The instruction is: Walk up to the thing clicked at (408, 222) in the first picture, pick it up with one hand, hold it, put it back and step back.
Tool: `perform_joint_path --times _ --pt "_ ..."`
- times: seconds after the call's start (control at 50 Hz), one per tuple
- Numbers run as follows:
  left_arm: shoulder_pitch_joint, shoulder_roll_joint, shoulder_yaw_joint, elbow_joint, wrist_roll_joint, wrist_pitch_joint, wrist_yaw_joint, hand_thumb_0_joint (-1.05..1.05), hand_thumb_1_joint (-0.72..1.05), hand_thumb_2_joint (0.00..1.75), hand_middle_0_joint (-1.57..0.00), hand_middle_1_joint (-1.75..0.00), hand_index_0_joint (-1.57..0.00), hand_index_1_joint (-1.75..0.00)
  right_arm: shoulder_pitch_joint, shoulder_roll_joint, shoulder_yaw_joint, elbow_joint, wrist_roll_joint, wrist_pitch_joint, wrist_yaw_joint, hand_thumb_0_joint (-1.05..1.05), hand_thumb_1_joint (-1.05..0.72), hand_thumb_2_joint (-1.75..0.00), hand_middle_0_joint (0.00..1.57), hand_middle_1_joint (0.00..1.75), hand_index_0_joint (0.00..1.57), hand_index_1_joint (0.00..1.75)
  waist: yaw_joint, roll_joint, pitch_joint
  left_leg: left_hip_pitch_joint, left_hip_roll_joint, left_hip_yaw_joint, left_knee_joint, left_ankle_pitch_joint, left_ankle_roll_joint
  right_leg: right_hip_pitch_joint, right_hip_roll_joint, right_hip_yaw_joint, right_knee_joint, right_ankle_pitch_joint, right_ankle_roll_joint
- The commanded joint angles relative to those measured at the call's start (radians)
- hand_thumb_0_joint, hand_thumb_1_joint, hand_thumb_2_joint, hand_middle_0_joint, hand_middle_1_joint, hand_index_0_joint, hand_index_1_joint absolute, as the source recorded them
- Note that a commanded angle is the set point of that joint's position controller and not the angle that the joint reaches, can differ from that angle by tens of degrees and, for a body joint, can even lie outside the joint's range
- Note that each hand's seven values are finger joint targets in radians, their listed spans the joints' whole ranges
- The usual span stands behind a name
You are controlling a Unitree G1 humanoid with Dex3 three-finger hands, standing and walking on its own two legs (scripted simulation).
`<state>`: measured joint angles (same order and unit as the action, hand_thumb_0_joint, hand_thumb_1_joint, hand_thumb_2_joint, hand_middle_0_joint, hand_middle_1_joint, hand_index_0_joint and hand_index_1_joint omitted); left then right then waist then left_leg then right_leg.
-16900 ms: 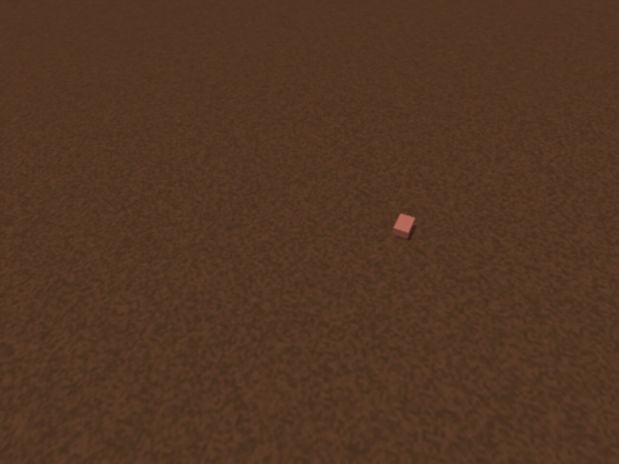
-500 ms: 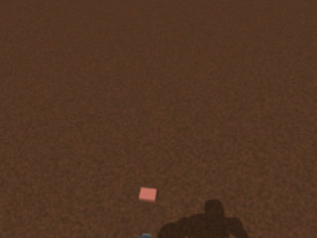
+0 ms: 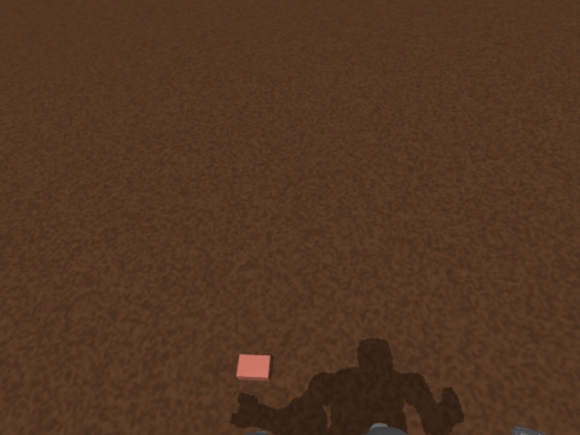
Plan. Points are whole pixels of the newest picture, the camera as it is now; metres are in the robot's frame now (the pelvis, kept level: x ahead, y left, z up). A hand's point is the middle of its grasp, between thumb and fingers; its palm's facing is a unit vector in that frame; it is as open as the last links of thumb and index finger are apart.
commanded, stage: walk up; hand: left
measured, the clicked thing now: (254, 367) +0.43 +0.21 -0.73
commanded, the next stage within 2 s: none
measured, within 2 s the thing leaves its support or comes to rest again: neither
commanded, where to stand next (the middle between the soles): +0.03 -0.02 m, yaw -4 degrees
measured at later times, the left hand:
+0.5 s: hand out of the picture +0.08 +0.26 -0.13, palm faces +0.00 -0.94 -0.33, open 7.4 cm
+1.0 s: hand out of the picture +0.04 +0.30 -0.14, palm faces -0.01 -0.94 -0.35, open 7.4 cm
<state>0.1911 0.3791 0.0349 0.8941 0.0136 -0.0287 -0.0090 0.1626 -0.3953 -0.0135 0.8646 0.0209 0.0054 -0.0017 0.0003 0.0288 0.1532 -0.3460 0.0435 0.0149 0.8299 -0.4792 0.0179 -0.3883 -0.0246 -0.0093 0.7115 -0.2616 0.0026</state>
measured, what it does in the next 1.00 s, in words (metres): lifts its left foot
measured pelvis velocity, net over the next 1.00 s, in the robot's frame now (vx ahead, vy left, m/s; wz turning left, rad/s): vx -0.06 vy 0.03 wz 0.02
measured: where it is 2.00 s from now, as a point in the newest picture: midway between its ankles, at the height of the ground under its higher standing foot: outside the picture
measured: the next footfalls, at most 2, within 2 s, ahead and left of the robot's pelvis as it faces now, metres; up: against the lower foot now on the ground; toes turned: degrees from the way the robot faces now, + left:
right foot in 1.30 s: +0.06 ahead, -0.14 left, +0.00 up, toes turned -3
left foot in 1.70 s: +0.06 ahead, +0.13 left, +0.00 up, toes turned -1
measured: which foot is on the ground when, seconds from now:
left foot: down 0.00-1.00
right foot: down 0.00-0.86, up 0.88-1.00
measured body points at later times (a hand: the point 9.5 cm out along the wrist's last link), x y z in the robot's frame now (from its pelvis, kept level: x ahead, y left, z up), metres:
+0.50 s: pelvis +0.00 +0.00 +0.03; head +0.01 +0.00 +0.47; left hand +0.08 +0.31 -0.10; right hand +0.07 -0.30 -0.11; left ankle +0.00 +0.13 -0.71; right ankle +0.08 -0.13 -0.71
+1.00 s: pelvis -0.06 +0.03 +0.02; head -0.01 +0.06 +0.47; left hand +0.04 +0.35 -0.12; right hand -0.01 -0.28 -0.10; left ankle -0.07 +0.13 -0.71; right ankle +0.01 -0.12 -0.68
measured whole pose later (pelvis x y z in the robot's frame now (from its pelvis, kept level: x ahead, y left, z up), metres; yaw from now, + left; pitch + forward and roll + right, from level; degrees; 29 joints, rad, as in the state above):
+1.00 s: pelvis -0.06 +0.03 +0.02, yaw +1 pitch -2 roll +0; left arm 0.07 0.40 0.04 1.04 0.01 0.03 0.00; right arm 0.17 -0.35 -0.04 1.06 -0.04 0.01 0.02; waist -0.01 -0.06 0.14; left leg -0.20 -0.03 0.03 0.54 -0.31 0.04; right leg -0.44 0.02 0.14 0.82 -0.37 -0.01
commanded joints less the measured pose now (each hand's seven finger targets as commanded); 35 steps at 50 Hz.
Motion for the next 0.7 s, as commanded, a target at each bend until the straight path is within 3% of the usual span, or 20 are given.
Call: perform_joint_path --times 0.0,0.06,0.08,0.1,0.12,0.14,0.16,0.18,0.2,0.24,0.3,0.38,0.46,0.54,0.56,0.58,0.6,0.64,0.68 --pt "-0.047 0.279 0.054 -0.067 0.003 -0.015 0.025 0.00 0.90 0.90 -0.20 -0.30 -0.20 -0.30 0.064 -0.185 -0.062 -0.017 0.005 -0.009 -0.016 0.00 -0.90 -0.90 0.20 0.30 0.20 0.30 -0.008 -0.215 -0.186 -0.007 -0.018 -0.038 0.111 -0.099 0.013 0.070 -0.261 0.324 -0.267 0.275 -0.236" --pt "-0.066 0.264 0.049 -0.056 0.009 0.000 0.025 0.00 0.90 0.90 -0.20 -0.30 -0.20 -0.30 0.089 -0.178 -0.057 0.033 -0.007 -0.016 -0.007 0.00 -0.90 -0.90 0.20 0.30 0.20 0.30 -0.008 -0.235 -0.213 0.046 -0.035 0.001 -0.100 0.012 0.004 0.096 -0.190 0.245 -0.233 0.125 -0.179" --pt "-0.081 0.263 0.046 -0.055 0.004 0.005 0.021 0.00 0.90 0.90 -0.20 -0.30 -0.20 -0.30 0.113 -0.169 -0.057 0.053 -0.016 -0.020 -0.006 0.00 -0.90 -0.90 0.20 0.30 0.20 0.30 -0.022 -0.227 -0.226 0.111 -0.044 0.020 -0.208 0.081 0.005 0.069 -0.182 0.223 -0.209 0.093 -0.161" --pt "-0.086 0.236 0.037 -0.048 -0.002 0.013 0.018 0.00 0.90 0.90 -0.20 -0.30 -0.20 -0.30 0.125 -0.166 -0.058 0.072 -0.027 -0.027 -0.008 0.00 -0.90 -0.90 0.20 0.30 0.20 0.30 -0.032 -0.196 -0.232 0.160 -0.037 -0.008 -0.331 0.136 0.009 0.048 -0.172 0.209 -0.176 0.059 -0.136" --pt "-0.075 0.191 0.026 -0.046 -0.012 0.017 0.015 0.00 0.90 0.90 -0.20 -0.30 -0.20 -0.30 0.102 -0.197 -0.061 0.073 -0.042 -0.036 -0.011 0.00 -0.90 -0.90 0.20 0.30 0.20 0.30 -0.014 -0.088 -0.226 0.169 0.052 -0.156 -0.430 0.117 0.029 0.008 -0.137 0.179 -0.106 0.020 -0.091" --pt "-0.071 0.163 0.017 -0.025 -0.020 0.020 0.013 0.00 0.90 0.90 -0.20 -0.30 -0.20 -0.30 -0.029 -0.251 -0.064 0.049 -0.037 -0.041 -0.007 0.00 -0.90 -0.90 0.20 0.30 0.20 0.30 0.028 0.046 -0.170 0.056 0.177 -0.321 -0.470 0.042 0.086 0.010 -0.036 0.094 -0.106 -0.101 -0.042" --pt "-0.090 0.205 0.034 0.011 -0.014 0.020 0.016 0.00 0.90 0.90 -0.20 -0.30 -0.20 -0.30 -0.082 -0.263 -0.063 0.046 -0.032 -0.041 -0.001 0.00 -0.90 -0.90 0.20 0.30 0.20 0.30 0.032 0.038 -0.133 -0.069 0.212 -0.324 -0.472 0.025 0.121 0.131 -0.023 0.064 -0.071 -0.134 -0.039" --pt "-0.086 0.205 0.031 0.020 -0.011 0.015 0.011 0.00 0.90 0.90 -0.20 -0.30 -0.20 -0.30 -0.096 -0.235 -0.050 0.053 -0.035 -0.044 0.002 0.00 -0.90 -0.90 0.20 0.30 0.20 0.30 0.048 0.000 -0.124 -0.085 0.167 -0.246 -0.447 0.060 0.100 0.176 -0.029 0.074 -0.119 -0.089 -0.043" --pt "-0.094 0.202 0.031 0.030 -0.012 0.009 0.006 0.00 0.90 0.90 -0.20 -0.30 -0.20 -0.30 -0.085 -0.209 -0.039 0.069 -0.034 -0.047 0.002 0.00 -0.90 -0.90 0.20 0.30 0.20 0.30 0.039 -0.023 -0.141 -0.042 0.110 -0.174 -0.424 0.115 0.068 0.188 -0.048 0.103 -0.181 -0.013 -0.053" --pt "-0.095 0.209 0.028 0.056 -0.017 -0.001 0.004 0.00 0.90 0.90 -0.20 -0.30 -0.20 -0.30 -0.054 -0.203 -0.033 0.098 -0.027 -0.048 0.003 0.00 -0.90 -0.90 0.20 0.30 0.20 0.30 0.023 0.026 -0.177 -0.003 0.069 -0.133 -0.409 0.157 0.036 0.229 -0.085 0.133 -0.219 0.103 -0.065" --pt "-0.137 0.199 0.018 0.082 -0.020 0.002 0.002 0.00 0.90 0.90 -0.20 -0.30 -0.20 -0.30 -0.060 -0.194 -0.027 0.133 -0.027 -0.043 0.002 0.00 -0.90 -0.90 0.20 0.30 0.20 0.30 0.014 0.023 -0.161 0.038 0.077 -0.147 -0.480 0.085 0.033 0.198 -0.087 0.125 -0.265 0.010 -0.057" --pt "-0.133 0.191 0.012 0.131 -0.024 0.004 0.001 0.00 0.90 0.90 -0.20 -0.30 -0.20 -0.30 -0.087 -0.193 -0.020 0.159 -0.025 -0.045 0.001 0.00 -0.90 -0.90 0.20 0.30 0.20 0.30 0.023 0.010 -0.135 0.052 0.088 -0.139 -0.521 0.138 0.029 0.225 -0.080 0.105 -0.303 0.085 -0.042" --pt "-0.144 0.190 0.012 0.165 -0.021 -0.001 0.001 0.00 0.90 0.90 -0.20 -0.30 -0.20 -0.30 -0.085 -0.193 -0.023 0.183 -0.021 -0.044 0.001 0.00 -0.90 -0.90 0.20 0.30 0.20 0.30 0.011 -0.019 -0.167 0.116 0.088 -0.116 -0.529 0.209 0.026 0.253 -0.094 0.104 -0.338 0.160 -0.035" --pt "-0.163 0.186 0.011 0.189 -0.018 -0.005 0.002 0.00 0.90 0.90 -0.20 -0.30 -0.20 -0.30 -0.084 -0.181 -0.024 0.203 -0.016 -0.037 0.001 0.00 -0.90 -0.90 0.20 0.30 0.20 0.30 -0.003 -0.046 -0.162 0.167 0.072 -0.092 -0.518 0.247 0.019 0.222 -0.109 0.129 -0.387 0.138 -0.031" --pt "-0.176 0.245 0.035 0.168 -0.027 0.010 0.008 0.00 0.90 0.90 -0.20 -0.30 -0.20 -0.30 -0.093 -0.233 -0.042 0.200 -0.010 -0.018 -0.003 0.00 -0.90 -0.90 0.20 0.30 0.20 0.30 -0.001 -0.059 -0.052 0.117 0.059 -0.088 -0.422 0.450 0.015 0.142 -0.118 0.130 -0.311 0.389 -0.041" --pt "-0.148 0.242 0.038 0.167 -0.030 0.016 0.013 0.00 0.90 0.90 -0.20 -0.30 -0.20 -0.30 -0.087 -0.215 -0.044 0.190 -0.004 -0.010 -0.007 0.00 -0.90 -0.90 0.20 0.30 0.20 0.30 0.000 -0.064 -0.095 0.138 0.053 -0.071 -0.374 0.499 0.013 0.155 -0.127 0.119 -0.295 0.477 -0.059" --pt "-0.134 0.249 0.042 0.160 -0.029 0.019 0.015 0.00 0.90 0.90 -0.20 -0.30 -0.20 -0.30 -0.080 -0.209 -0.049 0.184 0.001 -0.004 -0.008 0.00 -0.90 -0.90 0.20 0.30 0.20 0.30 0.002 -0.085 -0.149 0.164 0.030 -0.053 -0.317 0.495 0.011 0.168 -0.149 0.129 -0.297 0.536 -0.081" --pt "-0.144 0.273 0.056 0.134 -0.023 0.030 0.018 0.00 0.90 0.90 -0.20 -0.30 -0.20 -0.30 -0.045 -0.186 -0.056 0.172 -0.001 0.010 -0.011 0.00 -0.90 -0.90 0.20 0.30 0.20 0.30 -0.006 -0.161 -0.228 0.164 -0.040 -0.013 -0.175 0.373 0.003 0.167 -0.225 0.206 -0.342 0.515 -0.146" --pt "-0.203 0.284 0.058 0.079 -0.001 0.041 0.021 0.00 0.90 0.90 -0.20 -0.30 -0.20 -0.30 -0.007 -0.177 -0.066 0.154 -0.012 0.031 -0.007 0.00 -0.90 -0.90 0.20 0.30 0.20 0.30 -0.012 -0.245 -0.248 0.145 -0.097 -0.006 0.014 -0.016 0.007 0.098 -0.315 0.287 -0.371 0.428 -0.221"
